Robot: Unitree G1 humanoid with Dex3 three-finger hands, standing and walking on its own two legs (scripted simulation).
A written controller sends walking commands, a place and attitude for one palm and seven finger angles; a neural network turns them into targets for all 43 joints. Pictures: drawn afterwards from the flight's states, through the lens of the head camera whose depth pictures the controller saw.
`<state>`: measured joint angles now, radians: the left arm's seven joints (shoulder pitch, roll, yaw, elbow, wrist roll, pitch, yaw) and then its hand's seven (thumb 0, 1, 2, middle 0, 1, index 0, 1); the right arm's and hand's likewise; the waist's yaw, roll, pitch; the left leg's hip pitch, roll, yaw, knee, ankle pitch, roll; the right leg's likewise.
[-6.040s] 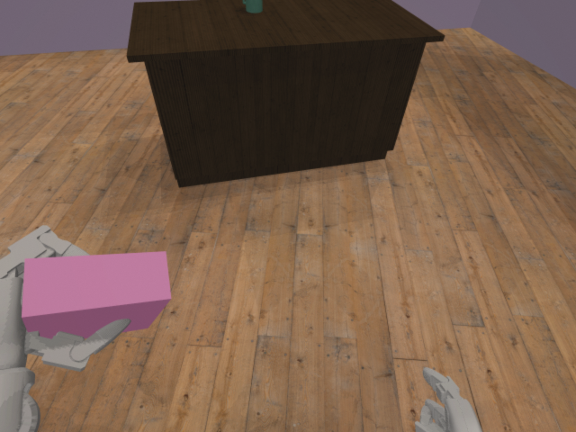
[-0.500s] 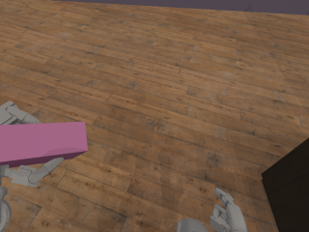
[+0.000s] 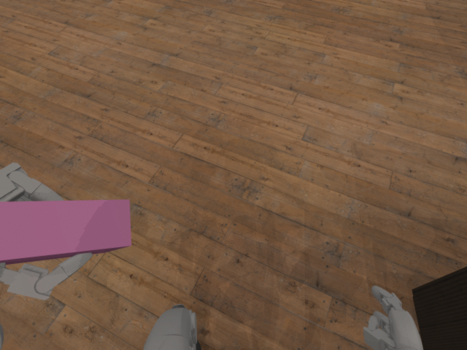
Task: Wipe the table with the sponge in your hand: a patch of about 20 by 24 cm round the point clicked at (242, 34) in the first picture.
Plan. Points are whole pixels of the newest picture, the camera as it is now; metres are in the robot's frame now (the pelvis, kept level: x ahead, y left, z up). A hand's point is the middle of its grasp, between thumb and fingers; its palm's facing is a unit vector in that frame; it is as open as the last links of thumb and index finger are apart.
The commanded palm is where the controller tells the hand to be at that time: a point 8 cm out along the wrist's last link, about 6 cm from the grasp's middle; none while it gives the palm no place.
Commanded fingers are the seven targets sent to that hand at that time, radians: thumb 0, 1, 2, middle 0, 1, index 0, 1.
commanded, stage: walk to a spot facing it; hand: left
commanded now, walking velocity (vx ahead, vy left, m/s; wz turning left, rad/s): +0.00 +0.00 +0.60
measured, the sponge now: (79, 232) +0.24 +0.18 +0.16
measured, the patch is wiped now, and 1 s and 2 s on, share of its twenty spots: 0.00 0.00 0.00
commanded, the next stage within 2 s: turn to face it in 0.08 s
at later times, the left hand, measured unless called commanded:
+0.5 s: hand (25, 209) +0.25 +0.23 +0.19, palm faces +0.51 -0.73 -0.46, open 9.3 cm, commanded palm +0.21 +0.26 +0.17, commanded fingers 0.00 0.10 1.30 -1.20 -1.60 -1.20 -1.60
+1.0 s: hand (116, 203) +0.27 +0.15 +0.16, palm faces +0.20 -0.85 -0.48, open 9.3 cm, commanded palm +0.23 +0.19 +0.17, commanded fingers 0.00 0.10 1.30 -1.20 -1.60 -1.20 -1.60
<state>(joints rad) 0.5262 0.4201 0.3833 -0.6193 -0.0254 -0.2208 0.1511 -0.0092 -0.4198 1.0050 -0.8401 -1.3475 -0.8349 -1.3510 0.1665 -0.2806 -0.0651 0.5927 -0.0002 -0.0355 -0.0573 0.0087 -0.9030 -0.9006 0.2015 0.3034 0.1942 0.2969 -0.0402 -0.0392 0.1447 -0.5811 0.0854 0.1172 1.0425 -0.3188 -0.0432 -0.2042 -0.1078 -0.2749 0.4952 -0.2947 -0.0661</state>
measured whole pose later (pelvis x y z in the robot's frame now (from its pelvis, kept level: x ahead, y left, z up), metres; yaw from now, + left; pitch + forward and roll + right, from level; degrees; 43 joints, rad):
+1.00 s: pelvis +0.01 -0.05 -0.02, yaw -13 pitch +1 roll +2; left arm 0.51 0.44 0.45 -0.57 -0.04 -0.21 0.14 -0.01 -0.42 1.00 -0.83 -1.35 -0.83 -1.35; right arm 0.20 -0.25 -0.03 0.54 0.02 0.02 -0.02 0.01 -0.90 -0.90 0.20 0.30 0.19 0.30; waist 0.01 -0.08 0.06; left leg -0.23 0.03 0.13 0.55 -0.32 -0.02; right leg -0.51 0.09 0.05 0.71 -0.29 -0.02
